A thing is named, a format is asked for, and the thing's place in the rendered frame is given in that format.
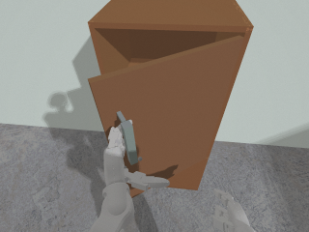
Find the left robot forearm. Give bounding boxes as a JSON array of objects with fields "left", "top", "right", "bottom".
[{"left": 89, "top": 182, "right": 134, "bottom": 232}]

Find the handle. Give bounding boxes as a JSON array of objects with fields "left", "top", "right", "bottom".
[{"left": 116, "top": 111, "right": 138, "bottom": 165}]

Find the cupboard door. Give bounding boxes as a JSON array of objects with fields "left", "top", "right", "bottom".
[{"left": 88, "top": 35, "right": 244, "bottom": 198}]

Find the robot left hand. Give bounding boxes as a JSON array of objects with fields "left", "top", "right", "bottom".
[{"left": 103, "top": 119, "right": 170, "bottom": 191}]

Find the robot right hand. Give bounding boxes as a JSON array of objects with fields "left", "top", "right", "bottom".
[{"left": 212, "top": 188, "right": 250, "bottom": 232}]

